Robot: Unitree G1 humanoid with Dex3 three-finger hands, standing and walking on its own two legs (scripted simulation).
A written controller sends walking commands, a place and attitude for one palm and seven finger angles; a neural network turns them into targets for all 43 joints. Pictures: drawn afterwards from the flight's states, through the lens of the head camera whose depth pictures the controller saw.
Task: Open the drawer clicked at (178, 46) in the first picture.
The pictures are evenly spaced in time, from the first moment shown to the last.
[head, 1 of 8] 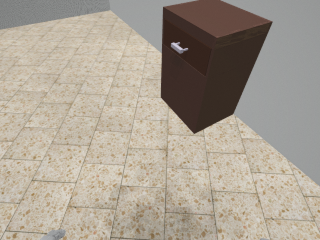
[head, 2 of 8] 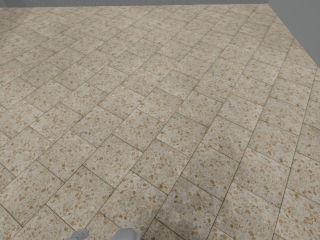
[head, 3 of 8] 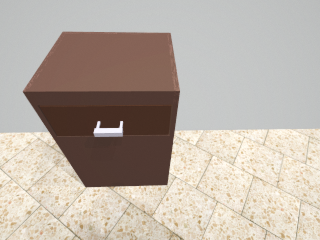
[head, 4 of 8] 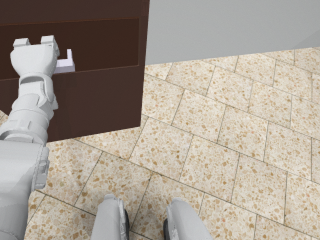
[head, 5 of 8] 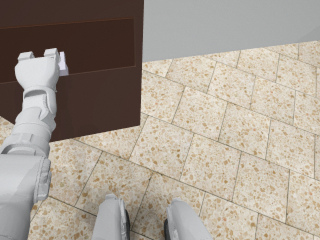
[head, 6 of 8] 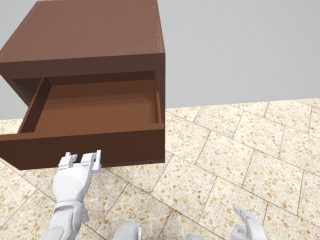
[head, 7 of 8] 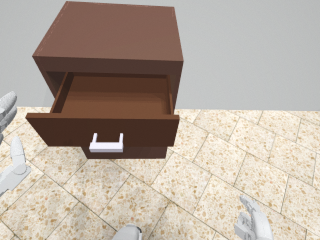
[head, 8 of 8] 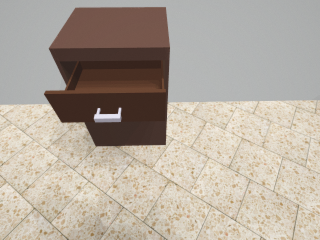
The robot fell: no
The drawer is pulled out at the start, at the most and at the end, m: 0.00 0.30 0.21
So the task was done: yes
